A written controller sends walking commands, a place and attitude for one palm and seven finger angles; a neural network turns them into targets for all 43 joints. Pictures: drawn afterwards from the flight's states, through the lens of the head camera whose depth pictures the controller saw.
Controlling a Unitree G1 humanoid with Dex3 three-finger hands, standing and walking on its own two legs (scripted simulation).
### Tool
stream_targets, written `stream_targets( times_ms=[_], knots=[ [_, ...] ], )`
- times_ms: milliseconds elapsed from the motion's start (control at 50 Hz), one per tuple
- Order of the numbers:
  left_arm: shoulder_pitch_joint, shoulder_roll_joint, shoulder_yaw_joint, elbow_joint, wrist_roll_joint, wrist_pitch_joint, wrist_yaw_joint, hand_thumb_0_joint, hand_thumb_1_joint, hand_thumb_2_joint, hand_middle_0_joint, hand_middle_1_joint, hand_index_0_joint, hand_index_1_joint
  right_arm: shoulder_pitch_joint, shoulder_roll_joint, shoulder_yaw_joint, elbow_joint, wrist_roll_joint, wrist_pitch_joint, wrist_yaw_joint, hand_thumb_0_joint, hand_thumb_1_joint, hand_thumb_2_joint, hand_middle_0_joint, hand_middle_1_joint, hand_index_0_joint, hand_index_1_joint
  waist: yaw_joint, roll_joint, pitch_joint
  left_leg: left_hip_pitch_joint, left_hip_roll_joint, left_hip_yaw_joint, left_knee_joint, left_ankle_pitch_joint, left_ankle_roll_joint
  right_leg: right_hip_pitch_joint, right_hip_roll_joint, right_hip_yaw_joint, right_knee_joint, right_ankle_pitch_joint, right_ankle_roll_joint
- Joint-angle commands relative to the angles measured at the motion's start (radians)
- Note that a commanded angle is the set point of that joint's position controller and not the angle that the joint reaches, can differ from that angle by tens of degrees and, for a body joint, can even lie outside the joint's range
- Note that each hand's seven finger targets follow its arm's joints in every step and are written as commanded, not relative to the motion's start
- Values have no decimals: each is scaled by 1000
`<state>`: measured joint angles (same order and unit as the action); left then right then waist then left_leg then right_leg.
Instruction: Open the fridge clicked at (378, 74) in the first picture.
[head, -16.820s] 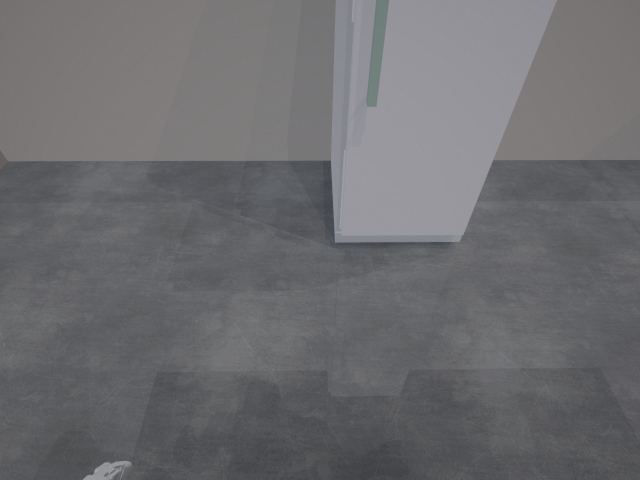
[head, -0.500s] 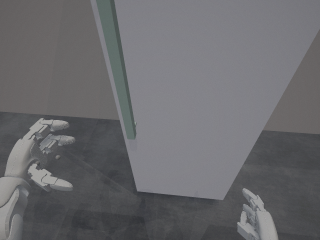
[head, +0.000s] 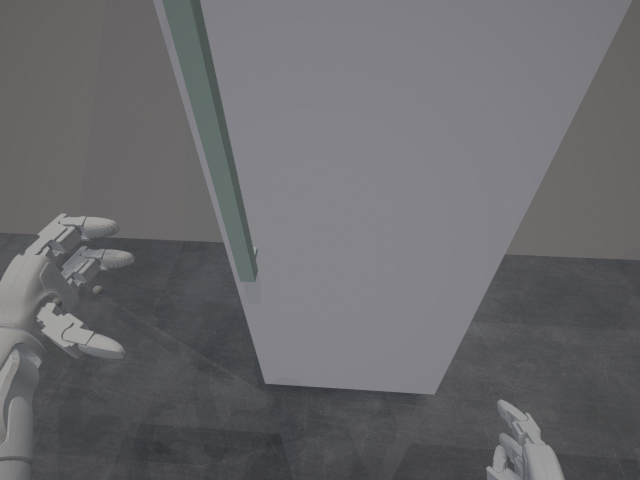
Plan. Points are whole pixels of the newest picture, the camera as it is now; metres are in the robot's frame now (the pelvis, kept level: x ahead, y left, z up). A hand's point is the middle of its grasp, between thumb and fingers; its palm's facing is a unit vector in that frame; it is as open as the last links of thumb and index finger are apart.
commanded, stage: raise the hand to about handle height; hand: left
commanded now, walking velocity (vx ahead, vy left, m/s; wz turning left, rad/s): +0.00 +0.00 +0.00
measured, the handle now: (226, 155) +0.48 +0.17 +0.17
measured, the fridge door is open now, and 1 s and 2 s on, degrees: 0 0 0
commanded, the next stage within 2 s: move the hooked fingers beside the handle in 0.24 s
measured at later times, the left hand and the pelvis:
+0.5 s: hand (88, 286) +0.28 +0.28 +0.14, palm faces +0.10 -0.99 -0.05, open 14.0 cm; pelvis +0.00 +0.00 +0.00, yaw +1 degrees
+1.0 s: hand (125, 251) +0.33 +0.26 +0.14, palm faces +0.07 -1.00 -0.04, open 14.0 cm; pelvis +0.00 +0.00 +0.00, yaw +0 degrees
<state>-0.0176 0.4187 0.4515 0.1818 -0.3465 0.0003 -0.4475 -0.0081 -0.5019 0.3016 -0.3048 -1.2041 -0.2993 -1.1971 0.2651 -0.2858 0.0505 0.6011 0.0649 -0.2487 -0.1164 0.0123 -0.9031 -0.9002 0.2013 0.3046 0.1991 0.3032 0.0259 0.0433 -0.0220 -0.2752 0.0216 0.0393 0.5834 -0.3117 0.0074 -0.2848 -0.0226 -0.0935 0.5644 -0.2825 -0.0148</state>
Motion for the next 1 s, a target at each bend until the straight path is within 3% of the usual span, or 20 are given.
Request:
stream_targets(
  times_ms=[0,40,100,180,260,280,340,360,420,480,540,580,680,700,760,800,840,860,880,980],
  knots=[
    [-268,314,144,-216,-21,-93,40,0,-500,300,-300,-1200,-300,-1200,-112,-103,-39,-156,2,-69,-8,0,-900,-900,200,300,200,300,20,70,-174,75,-20,-47,-91,221,18,77,17,38,-81,210,-6],
    [-281,276,98,-170,-9,-67,32,0,-500,300,-300,-1200,-300,-1200,-109,-107,-39,-147,8,-67,-15,0,-900,-900,200,300,200,300,7,81,-117,59,-20,-48,-99,176,17,44,14,38,-94,166,-4],
    [-296,255,52,-138,-6,-30,7,0,-500,300,-300,-1200,-300,-1200,-110,-112,-39,-149,13,-61,-21,0,-900,-900,200,300,200,300,-3,45,-100,51,-19,-51,-100,145,23,37,13,46,-108,134,-1],
    [-291,281,76,-150,-17,-31,-11,0,-500,300,-300,-1200,-300,-1200,-113,-114,-40,-158,10,-59,-22,0,-900,-900,200,300,200,300,2,-20,-153,56,-20,-56,-87,161,27,63,13,53,-103,146,2],
    [-283,325,131,-189,-31,-70,-2,0,-500,300,-300,-1200,-300,-1200,-122,-111,-40,-156,3,-68,-16,0,-900,-900,200,300,200,300,19,-13,-195,67,-20,-54,-73,206,25,95,14,54,-87,198,0],
    [-288,317,130,-198,-31,-78,0,0,-500,300,-300,-1200,-300,-1200,-125,-108,-37,-158,3,-68,-14,0,-900,-900,200,300,200,300,19,21,-207,74,-23,-54,-80,215,23,102,13,51,-82,212,-2],
    [-310,270,84,-170,-23,-74,7,0,-500,300,-300,-1200,-300,-1200,-121,-102,-34,-150,7,-68,-18,0,-900,-900,200,300,200,300,4,46,-165,73,-23,-50,-85,189,20,61,13,45,-88,195,0],
    [-314,294,98,-130,-20,-64,8,0,-500,300,-300,-1200,-300,-1200,-111,-107,-38,-141,7,-63,-19,0,-900,-900,200,300,200,300,1,5,-137,57,-18,-49,-80,178,23,53,14,53,-98,181,2],
    [-376,288,68,-58,-7,-45,-2,0,-500,300,-300,-1200,-300,-1200,-106,-114,-37,-130,12,-54,-28,0,-900,-900,200,300,200,300,-19,13,-94,34,-20,-54,-87,123,22,12,11,56,-109,111,3],
    [-448,306,59,-47,0,-48,-12,0,-500,300,-300,-1200,-300,-1200,-104,-120,-39,-132,12,-49,-31,0,-900,-900,200,300,200,300,-25,-2,-131,34,-19,-56,-79,122,24,22,7,64,-105,101,3],
    [-528,302,37,-81,5,-80,-10,0,-500,300,-300,-1200,-300,-1200,-107,-115,-38,-137,10,-53,-33,0,-900,-900,200,300,200,300,-27,50,-196,68,-21,-63,-74,140,22,28,8,57,-88,119,-1],
    [-501,330,75,-68,1,-97,-3,0,-500,300,-300,-1200,-300,-1200,-98,-115,-40,-137,6,-52,-31,0,-900,-900,200,300,200,300,-14,39,-234,73,-20,-60,-68,177,23,63,9,60,-80,161,-4],
    [-503,296,49,31,10,-86,15,0,-500,300,-300,-1200,-300,-1200,-84,-118,-40,-127,9,-45,-27,0,-900,-900,200,300,200,300,-14,15,-186,46,-15,-62,-85,160,19,30,11,45,-78,150,-5],
    [-487,283,35,44,17,-73,17,0,-500,300,-300,-1200,-300,-1200,-85,-120,-39,-133,10,-43,-25,0,-900,-900,200,300,200,300,-7,46,-180,39,-17,-63,-88,166,17,25,9,42,-72,154,-8],
    [-466,305,53,56,28,-54,35,0,-500,300,-300,-1200,-300,-1200,-77,-124,-44,-140,8,-35,-17,0,-900,-900,200,300,200,300,3,-5,-192,27,-13,-60,-86,199,18,48,8,39,-67,185,-8],
    [-479,308,61,29,28,-57,41,0,-500,300,-300,-1200,-300,-1200,-73,-122,-46,-150,8,-29,-12,0,-900,-900,200,300,200,300,3,-13,-230,38,-13,-56,-83,220,20,59,9,43,-61,214,-5],
    [-510,304,64,-28,27,-83,54,0,-500,300,-300,-1200,-300,-1200,-75,-117,-46,-154,4,-28,-9,0,-900,-900,200,300,200,300,2,27,-254,58,-14,-55,-81,245,17,62,10,42,-54,236,-7],
    [-504,329,85,-32,26,-94,60,0,-500,300,-300,-1200,-300,-1200,-69,-118,-47,-154,1,-27,-6,0,-900,-900,200,300,200,300,6,5,-256,57,-10,-55,-77,259,18,78,13,43,-53,246,-10],
    [-515,318,79,-34,27,-103,61,0,-500,300,-300,-1200,-300,-1200,-70,-115,-46,-150,3,-25,-6,0,-900,-900,200,300,200,300,0,36,-254,62,-12,-50,-81,258,17,74,14,46,-55,248,-9],
    [-544,257,17,5,34,-105,56,0,-500,300,-300,-1200,-300,-1200,-51,-117,-49,-131,7,-19,-12,0,-900,-900,200,300,200,300,-24,43,-228,77,-9,-48,-81,246,18,36,17,41,-60,238,-9]
  ],
)
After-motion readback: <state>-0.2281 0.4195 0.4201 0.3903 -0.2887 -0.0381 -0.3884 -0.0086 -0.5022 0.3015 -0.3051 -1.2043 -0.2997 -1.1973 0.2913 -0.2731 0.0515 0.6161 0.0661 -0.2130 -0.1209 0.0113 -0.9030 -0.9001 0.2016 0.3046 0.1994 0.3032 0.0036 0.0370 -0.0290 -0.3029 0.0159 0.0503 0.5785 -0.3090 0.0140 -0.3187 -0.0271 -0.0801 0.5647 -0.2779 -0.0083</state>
